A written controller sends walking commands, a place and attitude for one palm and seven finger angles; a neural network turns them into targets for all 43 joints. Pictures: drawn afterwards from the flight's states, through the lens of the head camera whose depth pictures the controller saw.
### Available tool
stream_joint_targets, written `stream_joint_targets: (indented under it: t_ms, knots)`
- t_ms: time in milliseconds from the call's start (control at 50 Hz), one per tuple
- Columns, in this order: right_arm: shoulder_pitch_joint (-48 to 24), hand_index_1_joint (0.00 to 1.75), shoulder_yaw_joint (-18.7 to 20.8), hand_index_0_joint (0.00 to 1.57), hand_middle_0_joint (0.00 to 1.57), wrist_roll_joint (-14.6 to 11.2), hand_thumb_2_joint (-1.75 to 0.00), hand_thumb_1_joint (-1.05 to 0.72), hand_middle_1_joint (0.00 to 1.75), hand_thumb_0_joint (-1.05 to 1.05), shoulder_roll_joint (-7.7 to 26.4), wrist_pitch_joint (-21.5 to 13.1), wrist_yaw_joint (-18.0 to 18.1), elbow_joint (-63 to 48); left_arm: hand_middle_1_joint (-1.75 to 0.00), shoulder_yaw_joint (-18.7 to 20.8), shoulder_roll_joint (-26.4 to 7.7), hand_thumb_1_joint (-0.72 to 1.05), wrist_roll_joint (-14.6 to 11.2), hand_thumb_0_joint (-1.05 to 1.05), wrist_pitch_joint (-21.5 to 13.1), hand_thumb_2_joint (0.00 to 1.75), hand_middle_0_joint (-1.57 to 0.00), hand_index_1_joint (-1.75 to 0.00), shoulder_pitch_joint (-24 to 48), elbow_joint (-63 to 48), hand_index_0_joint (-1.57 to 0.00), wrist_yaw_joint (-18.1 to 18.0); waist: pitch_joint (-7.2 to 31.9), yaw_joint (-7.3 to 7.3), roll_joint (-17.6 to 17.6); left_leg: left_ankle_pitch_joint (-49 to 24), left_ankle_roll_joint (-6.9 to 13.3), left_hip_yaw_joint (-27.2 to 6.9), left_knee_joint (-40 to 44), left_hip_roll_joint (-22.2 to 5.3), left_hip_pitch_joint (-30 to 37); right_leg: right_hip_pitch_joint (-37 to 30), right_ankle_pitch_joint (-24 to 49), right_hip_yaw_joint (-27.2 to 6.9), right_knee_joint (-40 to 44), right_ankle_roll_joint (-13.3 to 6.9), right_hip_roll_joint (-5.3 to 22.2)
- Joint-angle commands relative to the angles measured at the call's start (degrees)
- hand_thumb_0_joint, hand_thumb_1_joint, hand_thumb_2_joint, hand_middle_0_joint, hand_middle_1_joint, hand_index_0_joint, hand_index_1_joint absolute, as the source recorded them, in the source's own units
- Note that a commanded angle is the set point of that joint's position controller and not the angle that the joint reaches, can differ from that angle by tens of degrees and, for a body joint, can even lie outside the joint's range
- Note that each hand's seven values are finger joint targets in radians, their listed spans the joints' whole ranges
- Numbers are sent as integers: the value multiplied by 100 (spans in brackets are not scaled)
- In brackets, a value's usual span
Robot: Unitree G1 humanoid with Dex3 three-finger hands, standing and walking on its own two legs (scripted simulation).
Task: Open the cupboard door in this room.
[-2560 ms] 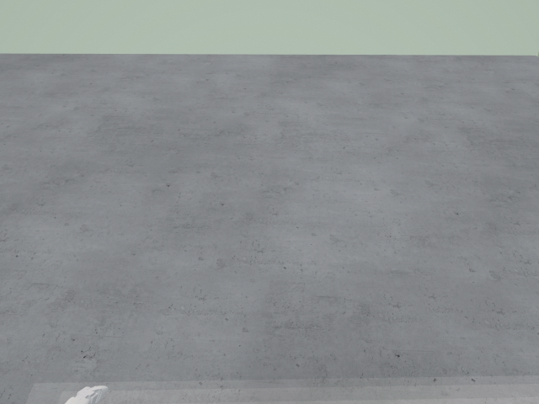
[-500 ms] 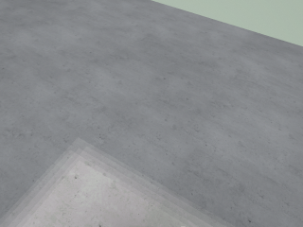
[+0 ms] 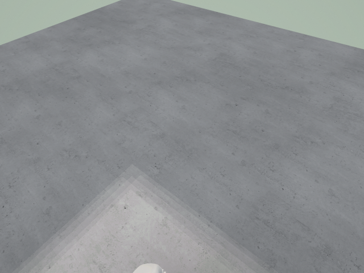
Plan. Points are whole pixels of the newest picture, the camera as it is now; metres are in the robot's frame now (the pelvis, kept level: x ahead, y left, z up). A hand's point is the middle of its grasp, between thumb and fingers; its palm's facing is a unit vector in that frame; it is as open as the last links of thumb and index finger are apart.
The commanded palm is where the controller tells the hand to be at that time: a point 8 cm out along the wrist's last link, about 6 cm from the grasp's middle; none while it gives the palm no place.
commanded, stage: turn or walk to find it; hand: left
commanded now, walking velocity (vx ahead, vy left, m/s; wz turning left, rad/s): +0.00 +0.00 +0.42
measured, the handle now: out of the picture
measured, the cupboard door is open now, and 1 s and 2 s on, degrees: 0 0 0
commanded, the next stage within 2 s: none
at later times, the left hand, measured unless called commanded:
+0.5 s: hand out of the picture +0.01 +0.28 -0.17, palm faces +0.23 -0.94 -0.23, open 7.4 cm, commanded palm none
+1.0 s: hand out of the picture -0.07 +0.22 -0.16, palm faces +0.42 -0.87 -0.25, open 7.4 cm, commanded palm none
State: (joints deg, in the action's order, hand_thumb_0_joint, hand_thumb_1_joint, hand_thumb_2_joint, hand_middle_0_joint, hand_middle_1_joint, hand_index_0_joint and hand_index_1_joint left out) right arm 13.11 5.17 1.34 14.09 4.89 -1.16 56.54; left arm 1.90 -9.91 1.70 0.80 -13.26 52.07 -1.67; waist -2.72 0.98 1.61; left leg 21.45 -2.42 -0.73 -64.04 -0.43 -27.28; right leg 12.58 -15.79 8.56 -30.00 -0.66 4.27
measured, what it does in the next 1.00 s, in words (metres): steps on the spot, turning left: left foot, then right foot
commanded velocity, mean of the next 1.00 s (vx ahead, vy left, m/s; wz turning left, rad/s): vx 0.00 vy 0.00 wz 0.42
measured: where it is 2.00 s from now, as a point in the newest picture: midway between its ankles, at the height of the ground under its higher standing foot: outside the picture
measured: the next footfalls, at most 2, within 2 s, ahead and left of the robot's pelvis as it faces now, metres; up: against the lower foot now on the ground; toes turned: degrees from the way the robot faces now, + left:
left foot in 0.20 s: +0.02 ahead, +0.14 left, +0.00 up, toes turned +10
right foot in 0.72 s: +0.02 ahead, -0.08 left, +0.00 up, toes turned +14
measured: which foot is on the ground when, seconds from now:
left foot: up 0.00-0.18, down 0.20-0.72, up 0.74-1.00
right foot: down 0.00-0.20, up 0.22-0.70, down 0.72-1.00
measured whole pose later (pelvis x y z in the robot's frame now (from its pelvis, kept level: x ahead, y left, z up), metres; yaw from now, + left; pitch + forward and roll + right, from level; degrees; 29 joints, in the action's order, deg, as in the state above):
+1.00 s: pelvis -0.04 +0.02 +0.00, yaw +25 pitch -1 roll +1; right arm 12.2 4.8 1.0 14.0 4.9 -0.9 56.7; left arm 2.2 -10.4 2.0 0.6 -13.4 53.6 -1.5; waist -4.2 0.6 -0.1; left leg 24.7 -3.4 0.8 -52.7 -1.9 -23.5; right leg 10.5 -18.4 8.9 -30.0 0.1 5.7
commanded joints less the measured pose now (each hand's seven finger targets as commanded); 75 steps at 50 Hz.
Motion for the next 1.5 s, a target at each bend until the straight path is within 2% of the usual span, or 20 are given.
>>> stream_joint_targets:
  t_ms: [0, 60, 140, 180, 220, 320, 540, 640, 660, 700, 800, 960, 1040, 1060, 1080, 1100, 1220, 1440, 1460, 1480]
  knots:
    - [-444, 30, -2, 20, 20, -28, -90, -90, 30, 0, 254, -163, -2, -487, -30, 309, -1257, 90, 10, 0, -93, 90, -20, -30, -241, -282, -20, -50, 8, -276, -1083, 354, -96, 243, 766, -145, -84, -262, 1042, -950, 1242, -703, 1481]
    - [-563, 30, -77, 20, 20, -73, -90, -90, 30, 0, 166, -238, 12, -525, -30, 369, -1409, 90, 31, 0, -74, 90, -20, -30, -428, -145, -20, -41, 227, -402, -1238, 578, -42, 471, 1745, -98, 300, -540, 1972, -860, 875, -777, 1597]
    - [148, 30, -66, 20, 20, -72, -90, -90, 30, 0, 342, -352, 46, -367, -30, 385, -1348, 90, -48, 0, -1, 90, -20, -30, -220, -107, -20, -18, 581, -2, -848, -893, 87, 554, 3837, -138, 1789, 46, 1781, -247, -200, -180, 1385]
    - [502, 30, 134, 20, 20, -15, -90, -90, 30, 0, 1299, -409, 85, -397, -30, 251, -716, 90, -86, 0, 82, 90, -20, -30, -138, -444, -20, 44, 521, 162, 1759, -3261, 1146, -2096, 4642, -2251, 2501, 2031, -2075, 89, -2334, 524, 224]
    - [483, 30, 113, 20, 20, -10, -90, -90, 30, 0, 1126, -415, 214, -278, -30, 267, -826, 90, -37, 0, 178, 90, -20, -30, 472, -396, -20, 3, 306, 247, 1232, -2479, 1234, -1953, 4726, -1978, 1803, 2054, -1653, -726, -3383, 424, 250]
    - [-80, 30, -30, 20, 20, -47, -90, -90, 30, 0, 759, -504, 261, -440, -30, 295, -826, 90, -62, 0, 132, 90, -20, -30, -5, -13, -20, 104, 396, -64, 581, -2979, 1087, -974, 4623, -1212, 2011, 1772, -586, -721, -3297, 527, 187]
    - [143, 30, 88, 20, 20, 25, -90, -90, 30, 0, 822, -391, 219, -445, -30, 248, -669, 90, -95, 0, 118, 90, -20, -30, 425, -311, -20, 30, 405, 135, 588, -2405, 1311, -1928, 4595, -1245, 1858, 1096, -1013, -779, -1638, 471, -125]
    - [-90, 30, 111, 20, 20, -11, -90, -90, 30, 0, 790, -357, 167, -558, -30, 252, -718, 90, -126, 0, 25, 90, -20, -30, -186, -244, -20, -19, 675, -182, 461, -2260, 983, -1892, 4116, -839, 1220, -283, -11, -704, 369, 352, -262]
    - [-78, 30, 96, 20, 20, -56, -90, -90, 30, 0, 627, -356, 138, -591, -30, 288, -911, 90, -103, 0, -25, 90, -20, -30, -314, -234, -20, -45, 691, -240, 22, -1601, 697, -1673, 3735, -545, 588, -1014, 323, -985, 1054, 257, 69]
    - [-120, 30, 66, 20, 20, -32, -90, -90, 30, 0, 327, -343, 106, -810, -30, 382, -1598, 90, -9, 0, -48, 90, -20, -30, -244, -370, -20, -70, 355, -307, -1706, 957, 121, -273, 1507, 493, -649, -830, 511, -2847, 1650, -753, 2265]
    - [102, 30, 86, 20, 20, -5, -90, -90, 30, 0, 354, -176, 16, -420, -30, 260, -1027, 90, -41, 0, -139, 90, -20, -30, 448, -482, -20, -57, -51, 92, -996, 7, -53, -153, -398, -24, -479, -124, 1395, -1198, 1250, -642, 1293]
    - [-642, 30, -64, 20, 20, -74, -90, -90, 30, 0, 201, -237, 18, -578, -30, 379, -1401, 90, 28, 0, -89, 90, -20, -30, -307, -115, -20, -35, 136, -355, -1349, 496, -97, 424, 1773, -80, 262, -644, 2785, -845, 686, -729, 1488]
    - [-170, 30, -61, 20, 20, -72, -90, -90, 30, 0, 351, -328, 48, -473, -30, 396, -1419, 90, -36, 0, -26, 90, -20, -30, -242, -53, -20, -9, 481, -82, -1199, -771, 36, 640, 3644, 2, 1456, -432, 2767, -351, -204, -229, 1294]
    - [38, 30, 4, 20, 20, -46, -90, -90, 30, 0, 673, -387, 46, -442, -30, 372, -1274, 90, -83, 0, 8, 90, -20, -30, -308, -102, -20, 12, 734, 23, -395, -1881, 202, 185, 4078, -432, 2354, 232, 1979, -91, -933, 65, 1068]
    - [266, 30, 126, 20, 20, -10, -90, -90, 30, 0, 1231, -429, 62, -458, -30, 309, -907, 90, -112, 0, 34, 90, -20, -30, -390, -292, -20, 51, 890, 111, 1260, -3962, 904, -1634, 4102, -1860, 3121, 1624, -822, 184, -2043, 477, 364]
    - [526, 30, 172, 20, 20, -35, -90, -90, 30, 0, 1392, -394, 102, -350, -30, 219, -814, 90, -60, 0, 81, 90, -20, -30, 3, -413, -20, 15, 863, 310, 1386, -3999, 1421, -1853, 4353, -2293, 2628, 1653, -2282, -241, -2921, 461, 194]
    - [-253, 30, -14, 20, 20, -22, -90, -90, 30, 0, 873, -466, 232, -537, -30, 269, -817, 90, -87, 0, 100, 90, -20, -30, 84, -134, -20, 103, 433, -6, 689, -3555, 1150, -917, 4359, -1306, 1979, 1526, -991, -668, -3023, 495, 193]
    - [-331, 30, 89, 20, 20, 6, -90, -90, 30, 0, 903, -358, 163, -661, -30, 245, -743, 90, -129, 0, 16, 90, -20, -30, -153, -299, -20, 40, 509, -159, 586, -2842, 1035, -1560, 3990, -1013, 1274, 9, -219, -542, -252, 420, -248]
    - [-385, 30, 89, 20, 20, -26, -90, -90, 30, 0, 839, -357, 146, -697, -30, 272, -821, 90, -113, 0, -32, 90, -20, -30, -363, -264, -20, 25, 563, -284, 358, -2381, 810, -1419, 3685, -795, 964, -522, 328, -585, 553, 399, -136]
    - [-270, 30, 60, 20, 20, -86, -90, -90, 30, 0, 542, -370, 112, -729, -30, 329, -1183, 90, -44, 0, -101, 90, -20, -30, -496, -259, -20, -14, 729, -318, -556, -1299, 459, -957, 2854, -300, 214, -1247, 483, -1459, 1161, 161, 744]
